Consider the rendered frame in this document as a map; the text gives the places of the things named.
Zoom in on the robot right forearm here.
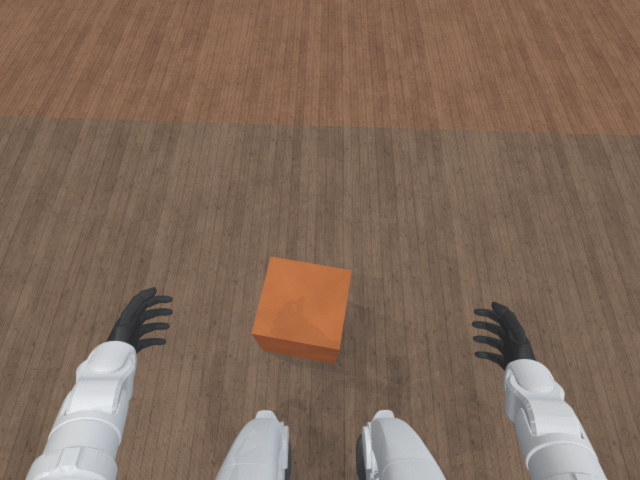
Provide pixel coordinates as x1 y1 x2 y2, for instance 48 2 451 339
504 359 607 480

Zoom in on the robot right thigh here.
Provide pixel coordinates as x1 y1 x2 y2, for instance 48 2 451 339
362 418 446 480

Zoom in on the robot right hand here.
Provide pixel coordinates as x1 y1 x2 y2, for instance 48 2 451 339
472 302 536 371

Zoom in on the right robot shin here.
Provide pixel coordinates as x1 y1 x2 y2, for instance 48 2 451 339
365 410 394 480

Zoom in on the robot left forearm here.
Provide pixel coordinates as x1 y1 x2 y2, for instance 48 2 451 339
25 341 137 480

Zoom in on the carton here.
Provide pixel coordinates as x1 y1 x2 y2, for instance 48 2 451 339
251 257 352 364

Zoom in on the robot left hand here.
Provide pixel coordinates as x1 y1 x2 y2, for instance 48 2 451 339
106 287 173 354

